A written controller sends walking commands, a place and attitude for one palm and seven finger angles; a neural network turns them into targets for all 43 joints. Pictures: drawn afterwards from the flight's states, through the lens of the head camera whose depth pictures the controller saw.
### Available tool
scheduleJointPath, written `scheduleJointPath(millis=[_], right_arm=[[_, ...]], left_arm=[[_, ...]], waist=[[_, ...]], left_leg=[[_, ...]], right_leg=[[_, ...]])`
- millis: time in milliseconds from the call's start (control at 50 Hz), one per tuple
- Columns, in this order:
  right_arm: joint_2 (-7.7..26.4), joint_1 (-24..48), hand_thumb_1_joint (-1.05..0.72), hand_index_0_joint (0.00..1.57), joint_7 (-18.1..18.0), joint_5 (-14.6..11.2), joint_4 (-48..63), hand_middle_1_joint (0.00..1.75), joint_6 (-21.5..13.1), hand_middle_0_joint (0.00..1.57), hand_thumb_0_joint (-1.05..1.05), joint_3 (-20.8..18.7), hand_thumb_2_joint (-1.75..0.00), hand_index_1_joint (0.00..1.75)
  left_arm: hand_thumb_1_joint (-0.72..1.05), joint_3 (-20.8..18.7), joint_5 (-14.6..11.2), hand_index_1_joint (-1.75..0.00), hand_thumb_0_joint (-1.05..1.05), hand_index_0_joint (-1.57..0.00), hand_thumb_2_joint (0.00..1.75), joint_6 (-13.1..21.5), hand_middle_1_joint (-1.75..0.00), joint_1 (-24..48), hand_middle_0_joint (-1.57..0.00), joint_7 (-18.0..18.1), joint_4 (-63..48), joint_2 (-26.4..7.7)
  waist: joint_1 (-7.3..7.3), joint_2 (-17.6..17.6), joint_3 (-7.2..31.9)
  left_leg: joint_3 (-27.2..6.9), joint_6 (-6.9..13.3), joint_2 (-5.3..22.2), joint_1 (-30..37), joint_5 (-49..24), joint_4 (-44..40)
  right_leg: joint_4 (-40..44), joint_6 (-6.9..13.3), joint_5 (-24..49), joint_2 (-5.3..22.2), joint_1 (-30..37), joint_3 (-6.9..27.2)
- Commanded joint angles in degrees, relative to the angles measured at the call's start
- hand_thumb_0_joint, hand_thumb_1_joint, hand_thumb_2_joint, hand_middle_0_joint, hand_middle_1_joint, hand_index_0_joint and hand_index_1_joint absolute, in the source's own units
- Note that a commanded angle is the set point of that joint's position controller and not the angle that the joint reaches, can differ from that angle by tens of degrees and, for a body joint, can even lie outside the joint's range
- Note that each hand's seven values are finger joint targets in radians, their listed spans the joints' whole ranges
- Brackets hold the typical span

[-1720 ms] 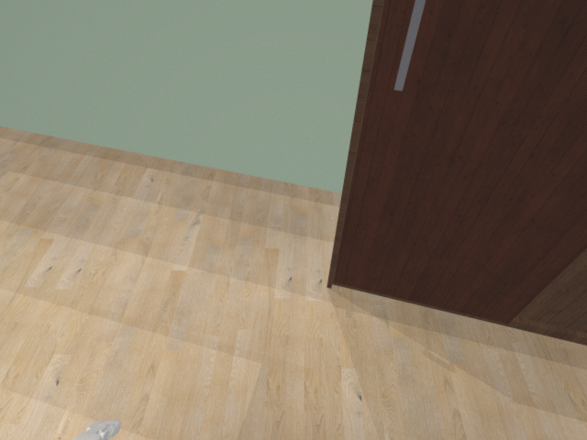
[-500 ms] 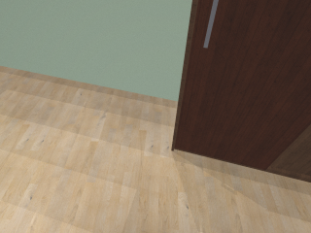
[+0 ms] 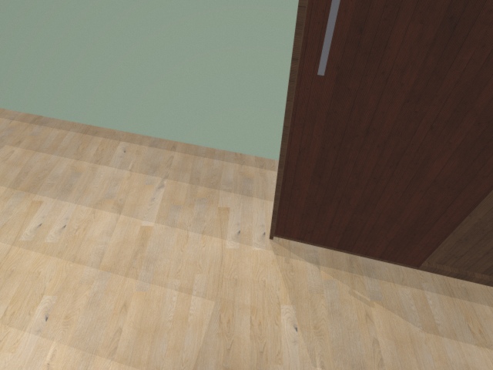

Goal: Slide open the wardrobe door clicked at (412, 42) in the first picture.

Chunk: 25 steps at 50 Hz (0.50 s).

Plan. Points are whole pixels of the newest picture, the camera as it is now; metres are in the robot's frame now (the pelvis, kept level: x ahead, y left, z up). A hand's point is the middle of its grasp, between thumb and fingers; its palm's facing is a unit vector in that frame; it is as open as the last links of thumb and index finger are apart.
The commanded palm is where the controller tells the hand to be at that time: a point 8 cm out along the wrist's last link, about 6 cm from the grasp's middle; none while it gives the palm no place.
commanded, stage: turn to face it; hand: left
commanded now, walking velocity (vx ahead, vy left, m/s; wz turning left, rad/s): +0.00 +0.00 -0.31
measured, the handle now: (333, 13) +0.78 -0.14 +0.24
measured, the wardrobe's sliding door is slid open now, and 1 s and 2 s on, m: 0.00 0.00 0.00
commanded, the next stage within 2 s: take the last steps up to it in 0.36 s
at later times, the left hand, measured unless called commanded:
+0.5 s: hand out of the picture +0.05 +0.18 -0.18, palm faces -0.13 -0.97 -0.22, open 7.4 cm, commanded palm none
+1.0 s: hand (216, 349) +0.20 +0.08 -0.19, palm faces -0.30 -0.94 -0.18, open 7.4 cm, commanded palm none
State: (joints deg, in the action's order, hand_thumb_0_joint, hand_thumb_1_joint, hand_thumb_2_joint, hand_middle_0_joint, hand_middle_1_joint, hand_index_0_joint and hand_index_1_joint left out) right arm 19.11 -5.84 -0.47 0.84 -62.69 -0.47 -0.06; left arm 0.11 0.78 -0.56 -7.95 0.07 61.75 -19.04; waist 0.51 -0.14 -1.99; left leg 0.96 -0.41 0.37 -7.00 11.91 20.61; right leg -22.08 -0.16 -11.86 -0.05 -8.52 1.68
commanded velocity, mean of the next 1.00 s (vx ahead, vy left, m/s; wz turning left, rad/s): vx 0.17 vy -0.07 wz -0.20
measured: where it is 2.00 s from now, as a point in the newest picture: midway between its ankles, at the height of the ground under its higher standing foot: outside the picture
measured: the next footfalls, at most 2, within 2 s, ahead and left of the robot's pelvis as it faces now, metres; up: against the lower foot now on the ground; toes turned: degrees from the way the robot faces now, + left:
right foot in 0.98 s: +0.10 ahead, -0.23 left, +0.00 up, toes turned -23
left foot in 1.34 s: +0.33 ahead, -0.07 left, +0.00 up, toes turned -4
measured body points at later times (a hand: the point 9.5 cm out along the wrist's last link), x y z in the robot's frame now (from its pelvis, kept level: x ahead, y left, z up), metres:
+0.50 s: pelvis -0.02 +0.00 -0.02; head +0.01 -0.01 +0.43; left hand +0.06 +0.23 -0.16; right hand -0.03 -0.25 -0.17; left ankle -0.01 +0.12 -0.74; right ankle +0.00 -0.12 -0.75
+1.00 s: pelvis +0.06 -0.08 -0.02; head +0.10 -0.09 +0.42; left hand +0.22 +0.13 -0.17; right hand -0.08 -0.28 -0.17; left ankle -0.01 +0.11 -0.73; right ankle +0.07 -0.21 -0.75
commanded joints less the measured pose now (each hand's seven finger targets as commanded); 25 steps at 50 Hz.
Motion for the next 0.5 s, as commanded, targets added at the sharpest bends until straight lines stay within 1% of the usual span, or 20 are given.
scheduleJointPath(millis=[0,20,40,100,120,180,200,240,260,280,300,320,340,360,380,400,420,440,460,480], right_arm=[[5.22,-2.05,-0.90,0.20,-0.93,-0.21,3.05,0.30,-0.19,0.20,0.00,-1.49,-0.90,0.30],[4.97,-2.43,-0.90,0.20,-0.98,-0.24,3.42,0.30,0.02,0.20,0.00,-1.58,-0.90,0.30],[4.97,-2.61,-0.90,0.20,-1.04,-0.19,3.70,0.30,0.17,0.20,0.00,-1.74,-0.90,0.30],[4.83,-3.27,-0.90,0.20,-1.19,-0.23,4.73,0.30,0.31,0.20,0.00,-2.31,-0.90,0.30],[4.70,-3.49,-0.90,0.20,-1.21,-0.23,5.02,0.30,0.40,0.20,0.00,-2.45,-0.90,0.30],[4.24,-3.92,-0.90,0.20,-1.23,-0.24,5.74,0.30,0.47,0.20,0.00,-2.98,-0.90,0.30],[4.11,-3.65,-0.90,0.20,-1.25,-0.23,6.02,0.30,0.50,0.20,0.00,-3.15,-0.90,0.30],[3.69,-4.10,-0.90,0.20,-1.25,-0.22,6.47,0.30,0.59,0.20,0.00,-3.52,-0.90,0.30],[3.56,-4.03,-0.90,0.20,-1.20,-0.25,6.73,0.30,0.63,0.20,0.00,-3.66,-0.90,0.30],[3.13,-4.18,-0.90,0.20,-1.18,-0.22,6.87,0.30,0.63,0.20,0.00,-3.78,-0.90,0.30],[2.76,-4.36,-0.90,0.20,-1.19,-0.22,7.11,0.30,0.62,0.20,0.00,-3.90,-0.90,0.30],[2.23,-4.47,-0.90,0.20,-1.17,-0.24,7.26,0.30,0.71,0.20,0.00,-4.01,-0.90,0.30],[1.51,-5.11,-0.90,0.20,-1.16,-0.24,7.43,0.30,0.78,0.20,0.00,-4.09,-0.90,0.30],[0.78,-5.78,-0.90,0.20,-1.11,-0.24,7.57,0.30,0.91,0.20,0.00,-4.11,-0.90,0.30],[-0.04,-6.74,-0.90,0.20,-1.14,-0.28,7.44,0.30,0.96,0.20,0.00,-4.05,-0.90,0.30],[-0.94,-7.67,-0.90,0.20,-1.14,-0.33,7.22,0.30,0.99,0.20,0.00,-3.99,-0.90,0.30],[-1.57,-8.30,-0.90,0.20,-1.13,-0.35,7.04,0.30,1.02,0.20,0.00,-3.97,-0.90,0.30],[-1.95,-8.84,-0.90,0.20,-1.10,-0.37,6.66,0.30,0.97,0.20,0.00,-3.87,-0.90,0.30],[-2.11,-9.81,-0.90,0.20,-1.14,-0.24,6.32,0.30,0.83,0.20,0.00,-3.59,-0.90,0.30],[-2.11,-11.26,-0.90,0.20,-1.12,-0.14,5.80,0.30,0.52,0.20,0.00,-3.48,-0.90,0.30]], left_arm=[[0.90,-1.59,-0.08,-0.30,0.00,-0.20,0.90,-0.02,-0.30,-0.76,-0.20,0.93,-3.99,-6.15],[0.90,-1.64,0.00,-0.30,0.00,-0.20,0.90,-0.24,-0.30,-0.97,-0.20,0.92,-4.38,-6.09],[0.90,-1.75,0.02,-0.30,0.00,-0.20,0.90,-0.41,-0.30,-1.18,-0.20,0.92,-4.80,-5.96],[0.90,-2.12,0.12,-0.30,0.00,-0.20,0.90,-0.62,-0.30,-2.26,-0.20,0.82,-5.90,-5.76],[0.90,-2.27,0.14,-0.30,0.00,-0.20,0.90,-0.74,-0.30,-2.24,-0.20,0.79,-6.29,-5.55],[0.90,-2.57,0.25,-0.30,0.00,-0.20,0.90,-0.86,-0.30,-2.83,-0.20,0.71,-7.42,-4.68],[0.90,-2.66,0.25,-0.30,0.00,-0.20,0.90,-0.96,-0.30,-3.22,-0.20,0.65,-7.67,-4.26],[0.90,-2.84,0.35,-0.30,0.00,-0.20,0.90,-1.05,-0.30,-3.53,-0.20,0.56,-8.34,-3.55],[0.90,-2.96,0.45,-0.30,0.00,-0.20,0.90,-1.05,-0.30,-3.84,-0.20,0.52,-8.53,-3.30],[0.90,-3.09,0.52,-0.30,0.00,-0.20,0.90,-1.02,-0.30,-4.36,-0.20,0.52,-8.72,-3.04],[0.90,-3.16,0.53,-0.30,0.00,-0.20,0.90,-0.96,-0.30,-4.87,-0.20,0.52,-8.90,-2.87],[0.90,-3.29,0.61,-0.30,0.00,-0.20,0.90,-0.94,-0.30,-4.94,-0.20,0.56,-9.03,-2.95],[0.90,-3.46,0.63,-0.30,0.00,-0.20,0.90,-0.91,-0.30,-4.95,-0.20,0.62,-9.16,-3.05],[0.90,-3.58,0.69,-0.30,0.00,-0.20,0.90,-0.89,-0.30,-4.93,-0.20,0.71,-9.33,-3.34],[0.90,-3.82,0.70,-0.30,0.00,-0.20,0.90,-0.87,-0.30,-5.00,-0.20,0.83,-9.45,-3.74],[0.90,-4.05,0.66,-0.30,0.00,-0.20,0.90,-0.90,-0.30,-4.98,-0.20,0.95,-9.66,-4.09],[0.90,-4.24,0.64,-0.30,0.00,-0.20,0.90,-0.96,-0.30,-4.94,-0.20,1.05,-9.68,-4.35],[0.90,-4.29,0.58,-0.30,0.00,-0.20,0.90,-0.93,-0.30,-5.02,-0.20,1.20,-9.63,-4.15],[0.90,-4.46,0.46,-0.30,0.00,-0.20,0.90,-0.95,-0.30,-5.17,-0.20,1.24,-9.45,-3.37],[0.90,-4.49,0.43,-0.30,0.00,-0.20,0.90,-1.10,-0.30,-4.72,-0.20,1.03,-9.61,-2.84]], waist=[[-0.66,0.71,3.18],[-0.78,1.23,2.76],[-0.77,1.00,2.29],[-0.81,0.85,2.86],[-0.87,0.30,2.19],[-0.72,-0.94,2.22],[-0.53,-1.51,1.57],[-0.56,-1.92,1.39],[-0.27,-1.67,1.15],[-0.18,-1.41,1.50],[-0.13,-0.56,2.34],[-0.19,0.89,2.02],[-0.53,2.17,2.21],[-0.69,4.36,2.16],[-1.02,6.45,2.81],[-1.16,8.44,2.97],[-1.15,10.13,2.80],[-1.13,10.72,2.95],[-1.42,10.83,4.10],[-1.95,9.77,4.70]], left_leg=[[-2.63,0.32,6.93,0.79,-8.48,0.26],[-2.42,0.28,7.00,0.28,-7.74,0.80],[-2.20,0.28,7.07,-0.16,-7.24,1.21],[-1.61,0.52,7.43,-0.59,-6.08,2.75],[-1.76,0.65,7.64,-1.32,-4.52,2.62],[-2.25,1.27,8.48,-2.71,-1.87,2.52],[-2.48,1.50,8.74,-3.05,-0.08,2.24],[-2.86,1.93,9.23,-4.34,2.89,2.04],[-2.99,2.12,9.38,-5.33,4.19,2.19],[-2.45,2.09,9.19,-5.83,5.27,2.69],[-1.83,2.00,8.68,-5.35,5.42,3.84],[-0.98,1.69,7.85,-5.81,6.83,5.42],[0.15,1.28,6.78,-5.96,7.91,7.28],[1.18,0.89,5.71,-6.35,8.92,9.48],[2.15,0.44,4.43,-6.42,9.67,11.89],[2.63,0.08,3.25,-6.88,9.99,13.97],[2.67,-0.23,2.33,-7.38,10.18,15.52],[2.25,-0.34,1.94,-7.73,10.11,16.17],[1.70,-0.24,2.33,-6.42,10.49,14.94],[1.21,0.21,2.84,-4.33,11.52,11.88]], right_leg=[[0.30,1.41,13.42,6.30,-2.22,6.33],[-0.22,1.42,13.22,6.06,-2.89,6.75],[-0.76,1.53,13.20,5.88,-3.68,7.05],[-2.60,1.75,13.41,5.27,-5.16,7.92],[-3.10,1.77,12.12,5.01,-6.10,7.93],[-5.02,1.77,9.80,3.83,-7.31,7.90],[-5.54,1.70,8.32,3.31,-8.58,7.95],[-6.63,1.67,6.04,2.64,-9.50,7.92],[-6.85,1.71,5.14,2.52,-9.51,7.91],[-6.91,1.84,4.66,2.57,-9.60,8.48],[-6.68,2.12,4.96,2.84,-9.97,9.32],[-5.73,2.50,4.01,3.45,-10.79,10.77],[-4.48,3.15,3.12,4.42,-11.46,12.86],[-2.80,3.87,2.07,5.59,-11.98,14.90],[-0.79,4.83,0.86,7.10,-12.17,17.75],[1.27,5.81,-0.03,8.68,-11.98,20.26],[2.81,6.67,-0.37,9.79,-11.96,21.90],[3.63,7.27,0.13,10.21,-11.26,22.47],[3.84,7.17,-3.05,9.04,-10.66,21.54],[3.41,6.47,-9.88,7.21,-11.82,19.77]])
